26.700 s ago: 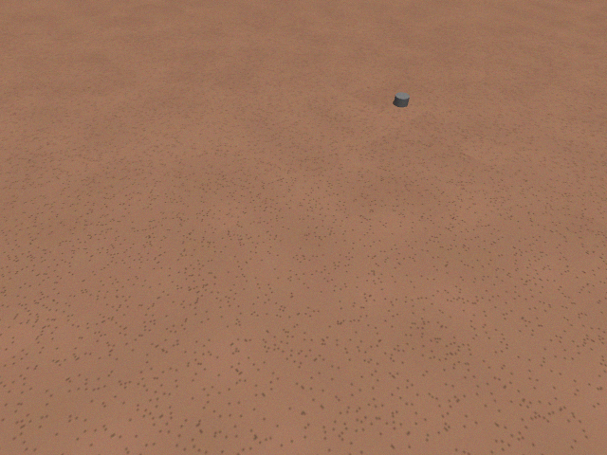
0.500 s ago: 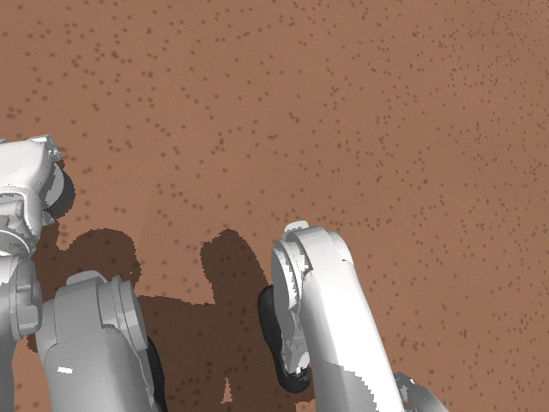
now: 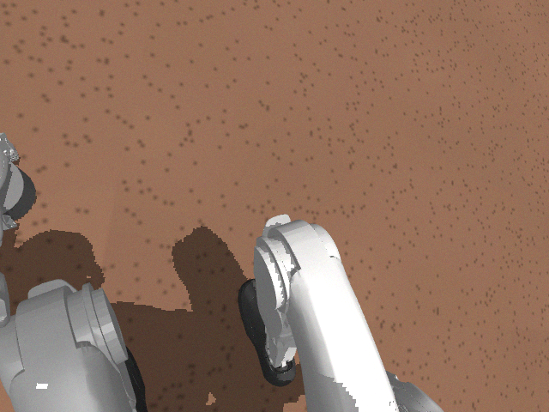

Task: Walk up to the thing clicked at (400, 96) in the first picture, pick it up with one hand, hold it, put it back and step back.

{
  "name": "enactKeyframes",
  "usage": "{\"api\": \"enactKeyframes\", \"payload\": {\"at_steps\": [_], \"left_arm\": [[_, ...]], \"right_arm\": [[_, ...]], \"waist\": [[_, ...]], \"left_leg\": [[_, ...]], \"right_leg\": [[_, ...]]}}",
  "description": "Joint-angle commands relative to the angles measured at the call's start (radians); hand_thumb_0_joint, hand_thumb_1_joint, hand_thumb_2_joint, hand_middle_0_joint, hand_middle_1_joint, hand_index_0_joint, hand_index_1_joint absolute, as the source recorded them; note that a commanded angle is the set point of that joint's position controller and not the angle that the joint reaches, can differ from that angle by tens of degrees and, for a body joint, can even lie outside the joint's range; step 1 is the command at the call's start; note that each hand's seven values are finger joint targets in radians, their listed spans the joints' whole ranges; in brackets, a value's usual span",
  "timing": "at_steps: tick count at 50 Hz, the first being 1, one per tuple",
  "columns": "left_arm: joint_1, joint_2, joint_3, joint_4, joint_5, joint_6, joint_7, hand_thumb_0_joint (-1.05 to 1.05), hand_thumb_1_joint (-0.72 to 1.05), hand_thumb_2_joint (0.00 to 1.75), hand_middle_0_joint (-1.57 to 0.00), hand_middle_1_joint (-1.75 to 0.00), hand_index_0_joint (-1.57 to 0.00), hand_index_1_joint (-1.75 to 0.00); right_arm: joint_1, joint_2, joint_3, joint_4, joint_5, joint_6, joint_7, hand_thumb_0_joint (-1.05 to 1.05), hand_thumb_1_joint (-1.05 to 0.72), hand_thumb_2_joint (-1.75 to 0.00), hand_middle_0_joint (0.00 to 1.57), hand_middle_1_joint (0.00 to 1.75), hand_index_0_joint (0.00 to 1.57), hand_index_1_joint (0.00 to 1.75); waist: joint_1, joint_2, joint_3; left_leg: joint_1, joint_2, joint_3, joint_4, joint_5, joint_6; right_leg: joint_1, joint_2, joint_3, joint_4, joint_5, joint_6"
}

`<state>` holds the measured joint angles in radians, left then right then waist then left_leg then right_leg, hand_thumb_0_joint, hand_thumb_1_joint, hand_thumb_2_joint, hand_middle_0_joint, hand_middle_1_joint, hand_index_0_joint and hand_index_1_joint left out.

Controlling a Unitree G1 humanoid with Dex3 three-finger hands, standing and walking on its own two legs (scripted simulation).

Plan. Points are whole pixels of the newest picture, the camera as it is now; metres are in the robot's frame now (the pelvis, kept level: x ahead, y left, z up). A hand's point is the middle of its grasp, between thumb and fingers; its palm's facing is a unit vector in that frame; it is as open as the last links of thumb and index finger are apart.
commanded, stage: rest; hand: left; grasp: from above
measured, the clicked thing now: out of the picture +0.46 +0.27 -0.26
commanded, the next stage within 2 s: open in 0.56 s
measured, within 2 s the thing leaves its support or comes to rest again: neither
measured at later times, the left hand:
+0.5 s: hand out of the picture +0.45 +0.27 -0.24, palm faces -0.44 -0.15 -0.89, open 11.1 cm
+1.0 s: hand out of the picture +0.45 +0.27 -0.24, palm faces -0.43 -0.13 -0.89, open 12.3 cm
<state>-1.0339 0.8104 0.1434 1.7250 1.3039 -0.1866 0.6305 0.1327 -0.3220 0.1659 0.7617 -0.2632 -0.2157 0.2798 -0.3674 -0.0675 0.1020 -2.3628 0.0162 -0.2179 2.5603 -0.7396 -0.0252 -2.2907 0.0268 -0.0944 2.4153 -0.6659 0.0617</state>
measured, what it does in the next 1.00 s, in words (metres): stands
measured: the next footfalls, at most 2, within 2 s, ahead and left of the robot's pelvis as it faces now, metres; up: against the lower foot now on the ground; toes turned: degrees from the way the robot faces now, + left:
none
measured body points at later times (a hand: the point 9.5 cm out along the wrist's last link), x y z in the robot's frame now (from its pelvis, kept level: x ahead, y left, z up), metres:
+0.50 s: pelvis -0.01 +0.00 +0.00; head +0.26 +0.10 +0.34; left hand +0.47 +0.27 -0.19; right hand +0.02 -0.25 -0.06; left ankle +0.06 +0.13 -0.26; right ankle +0.11 -0.13 -0.26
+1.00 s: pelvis -0.01 +0.01 +0.00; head +0.26 +0.11 +0.34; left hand +0.47 +0.27 -0.19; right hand +0.01 -0.25 -0.05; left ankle +0.06 +0.13 -0.26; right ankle +0.11 -0.13 -0.26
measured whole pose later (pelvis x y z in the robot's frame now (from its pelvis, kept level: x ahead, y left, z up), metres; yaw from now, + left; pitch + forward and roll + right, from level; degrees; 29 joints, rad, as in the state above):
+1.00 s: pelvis -0.01 +0.01 +0.00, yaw -3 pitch +26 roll -14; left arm -1.08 0.93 0.11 1.83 1.30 -0.19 0.70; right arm 0.11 -0.36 0.27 0.72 -0.29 -0.30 0.32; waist -0.41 -0.12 0.17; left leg -2.34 0.02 -0.26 2.58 -0.72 -0.01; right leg -2.24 0.04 -0.13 2.38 -0.63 0.07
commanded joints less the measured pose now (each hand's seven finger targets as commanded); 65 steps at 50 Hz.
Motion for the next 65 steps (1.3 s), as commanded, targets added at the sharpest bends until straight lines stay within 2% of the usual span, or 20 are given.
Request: {"api": "enactKeyframes", "payload": {"at_steps": [1, 8, 10, 13, 15, 16, 17, 18, 22, 23, 27, 28, 33, 38, 42, 48, 51, 58, 60, 65], "left_arm": [[-0.320, 0.264, 0.035, -0.125, -0.005, -0.006, 0.075, 0.00, 0.55, 0.93, -0.88, -0.89, -0.90, -0.86], [-0.319, 0.267, 0.029, -0.076, 0.002, -0.009, 0.101, 0.00, 0.48, 0.91, -0.82, -0.89, -0.85, -0.86], [-0.341, 0.243, -0.006, -0.064, 0.000, -0.007, 0.091, 0.00, 0.51, 0.93, -0.85, -0.90, -0.87, -0.87], [-0.320, 0.299, 0.035, -0.046, 0.003, -0.003, 0.101, 0.00, 0.52, 0.91, -0.85, -0.90, -0.88, -0.87], [-0.335, 0.256, -0.003, -0.051, -0.004, -0.003, 0.099, 0.00, 0.52, 0.94, -0.87, -0.89, -0.88, -0.87], [-0.324, 0.301, 0.022, -0.032, -0.002, -0.002, 0.104, 0.00, 0.54, 0.92, -0.86, -0.91, -0.89, -0.89], [-0.340, 0.248, -0.024, -0.044, -0.007, -0.003, 0.096, 0.00, 0.51, 0.91, -0.85, -0.91, -0.87, -0.88], [-0.326, 0.294, 0.015, -0.024, -0.012, -0.003, 0.102, 0.00, 0.51, 0.91, -0.84, -0.90, -0.87, -0.87], [-0.342, 0.281, -0.014, -0.037, -0.005, -0.001, 0.101, 0.00, 0.50, 0.90, -0.83, -0.91, -0.86, -0.87], [-0.315, 0.326, 0.026, -0.017, -0.009, -0.002, 0.109, 0.00, 0.47, 0.90, -0.82, -0.89, -0.84, -0.87], [-0.346, 0.275, -0.028, -0.017, -0.010, -0.002, 0.096, 0.00, 0.51, 0.89, -0.84, -0.91, -0.87, -0.88], [-0.325, 0.318, 0.004, -0.009, -0.018, -0.001, 0.101, 0.00, 0.49, 0.88, -0.83, -0.89, -0.85, -0.86], [-0.319, 0.326, -0.005, 0.003, -0.009, -0.008, 0.102, 0.00, 0.49, 0.90, -0.83, -0.90, -0.86, -0.87], [-0.308, 0.326, -0.010, 0.016, -0.011, -0.008, 0.106, 0.00, 0.09, 0.79, -0.43, -0.87, -0.46, -0.84], [-0.332, 0.342, -0.011, -0.005, -0.004, -0.013, 0.109, 0.00, -0.22, 0.79, -0.29, -0.89, -0.31, -0.87], [-0.330, 0.305, -0.051, -0.008, -0.010, -0.006, 0.107, 0.00, -0.36, 0.87, -0.19, -0.96, -0.20, -0.94], [-0.313, 0.334, -0.017, 0.009, -0.012, 0.000, 0.115, 0.00, -0.41, 0.89, -0.14, -0.98, -0.16, -0.96], [-0.315, 0.306, -0.040, -0.002, -0.028, 0.015, 0.092, 0.00, -0.50, 0.96, -0.07, -1.05, -0.09, -1.03], [-0.291, 0.343, -0.011, -0.005, -0.030, 0.015, 0.094, 0.00, -0.50, 0.98, -0.07, -1.06, -0.08, -1.05], [-0.305, 0.335, -0.017, -0.023, -0.040, 0.008, 0.076, 0.00, -0.49, 0.99, -0.07, -1.08, -0.08, -1.06]], "right_arm": [[0.213, -0.315, -0.080, 0.002, -0.005, -0.014, 0.005, 0.00, -0.90, -0.90, 0.20, 0.30, 0.20, 0.30], [0.191, -0.321, -0.064, 0.007, -0.012, -0.026, 0.015, 0.00, -0.90, -0.90, 0.20, 0.30, 0.20, 0.30], [0.177, -0.320, -0.056, 0.003, -0.017, -0.037, 0.023, 0.00, -0.90, -0.90, 0.20, 0.30, 0.20, 0.30], [0.206, -0.337, -0.051, 0.008, -0.019, -0.043, 0.025, 0.00, -0.90, -0.90, 0.20, 0.30, 0.20, 0.30], [0.177, -0.328, -0.041, 0.000, -0.022, -0.051, 0.029, 0.00, -0.90, -0.90, 0.20, 0.30, 0.20, 0.30], [0.181, -0.335, -0.039, 0.012, -0.023, -0.053, 0.028, 0.00, -0.90, -0.90, 0.20, 0.30, 0.20, 0.30], [0.169, -0.331, -0.034, -0.005, -0.017, -0.057, 0.031, 0.00, -0.90, -0.90, 0.20, 0.30, 0.20, 0.30], [0.177, -0.347, -0.036, 0.002, -0.024, -0.064, 0.031, 0.00, -0.90, -0.90, 0.20, 0.30, 0.20, 0.30], [0.169, -0.352, -0.025, -0.013, -0.022, -0.072, 0.039, 0.00, -0.91, -0.90, 0.20, 0.30, 0.20, 0.30], [0.181, -0.358, -0.023, 0.000, -0.023, -0.067, 0.037, 0.00, -0.91, -0.90, 0.20, 0.30, 0.20, 0.30], [0.153, -0.356, -0.018, -0.018, -0.019, -0.088, 0.044, 0.00, -0.91, -0.90, 0.20, 0.30, 0.20, 0.30], [0.159, -0.362, -0.015, -0.008, -0.017, -0.087, 0.042, 0.00, -0.91, -0.90, 0.20, 0.30, 0.20, 0.30], [0.164, -0.367, -0.004, -0.014, -0.017, -0.088, 0.042, 0.00, -0.91, -0.90, 0.20, 0.30, 0.20, 0.30], [0.167, -0.365, 0.002, -0.020, -0.020, -0.081, 0.038, 0.00, -0.90, -0.90, 0.20, 0.30, 0.20, 0.30], [0.155, -0.372, 0.002, -0.025, -0.015, -0.080, 0.032, 0.00, -0.89, -0.90, 0.20, 0.30, 0.20, 0.30], [0.133, -0.370, 0.002, -0.039, -0.019, -0.089, 0.034, 0.00, -0.90, -0.90, 0.20, 0.30, 0.20, 0.30], [0.152, -0.375, 0.003, -0.036, -0.019, -0.088, 0.037, 0.00, -0.89, -0.90, 0.20, 0.30, 0.20, 0.30], [0.156, -0.377, 0.004, -0.031, -0.017, -0.096, 0.047, 0.00, -0.90, -0.90, 0.20, 0.30, 0.20, 0.30], [0.173, -0.377, 0.006, -0.027, -0.017, -0.090, 0.044, 0.00, -0.90, -0.90, 0.20, 0.30, 0.20, 0.30], [0.170, -0.364, 0.018, -0.030, -0.015, -0.087, 0.045, 0.00, -0.90, -0.90, 0.20, 0.30, 0.20, 0.30]], "waist": [[-0.047, 0.450, -0.686], [-0.059, 0.469, -0.660], [-0.074, 0.458, -0.632], [-0.074, 0.452, -0.630], [-0.074, 0.451, -0.644], [-0.077, 0.455, -0.635], [-0.078, 0.463, -0.624], [-0.082, 0.450, -0.622], [-0.092, 0.463, -0.609], [-0.085, 0.442, -0.623], [-0.098, 0.445, -0.556], [-0.093, 0.424, -0.572], [-0.097, 0.426, -0.566], [-0.097, 0.432, -0.576], [-0.101, 0.449, -0.564], [-0.105, 0.454, -0.529], [-0.099, 0.460, -0.547], [-0.107, 0.475, -0.551], [-0.090, 0.485, -0.578], [-0.100, 0.474, -0.574]], "left_leg": [[0.506, 0.000, 0.126, -0.259, 0.261, 0.035], [0.497, 0.003, 0.115, -0.261, 0.253, 0.031], [0.490, 0.005, 0.117, -0.241, 0.235, 0.033], [0.489, 0.005, 0.115, -0.245, 0.250, 0.034], [0.497, 0.008, 0.109, -0.247, 0.250, 0.032], [0.490, 0.008, 0.106, -0.247, 0.236, 0.032], [0.484, 0.008, 0.105, -0.247, 0.229, 0.032], [0.495, 0.007, 0.098, -0.253, 0.225, 0.031], [0.497, 0.011, 0.092, -0.248, 0.247, 0.029], [0.484, 0.014, 0.090, -0.252, 0.256, 0.032], [0.468, 0.011, 0.090, -0.245, 0.203, 0.032], [0.471, 0.016, 0.081, -0.248, 0.207, 0.032], [0.453, 0.015, 0.080, -0.256, 0.208, 0.034], [0.460, 0.017, 0.084, -0.249, 0.225, 0.035], [0.466, 0.018, 0.074, -0.261, 0.196, 0.031], [0.468, 0.018, 0.076, -0.264, 0.158, 0.026], [0.484, 0.020, 0.060, -0.279, 0.191, 0.024], [0.498, 0.020, 0.071, -0.264, 0.240, 0.024], [0.502, 0.021, 0.067, -0.274, 0.254, 0.023], [0.500, 0.021, 0.066, -0.267, 0.251, 0.024]], "right_leg": [[0.396, 0.040, -0.152, -0.205, 0.288, -0.079], [0.386, 0.044, -0.158, -0.204, 0.284, -0.079], [0.385, 0.046, -0.157, -0.205, 0.276, -0.077], [0.410, 0.046, -0.159, -0.215, 0.289, -0.074], [0.412, 0.053, -0.160, -0.213, 0.289, -0.076], [0.416, 0.051, -0.165, -0.211, 0.277, -0.076], [0.407, 0.052, -0.159, -0.213, 0.271, -0.077], [0.398, 0.047, -0.174, -0.211, 0.266, -0.075], [0.409, 0.052, -0.174, -0.204, 0.290, -0.074], [0.432, 0.056, -0.175, -0.216, 0.295, -0.074], [0.377, 0.051, -0.174, -0.212, 0.248, -0.073], [0.396, 0.054, -0.179, -0.220, 0.252, -0.071], [0.413, 0.057, -0.176, -0.221, 0.251, -0.072], [0.432, 0.060, -0.172, -0.225, 0.269, -0.071], [0.406, 0.058, -0.181, -0.225, 0.242, -0.074], [0.388, 0.054, -0.176, -0.223, 0.214, -0.075], [0.390, 0.054, -0.189, -0.222, 0.244, -0.075], [0.416, 0.058, -0.181, -0.222, 0.290, -0.072], [0.435, 0.061, -0.183, -0.229, 0.295, -0.075], [0.439, 0.055, -0.186, -0.223, 0.296, -0.074]]}}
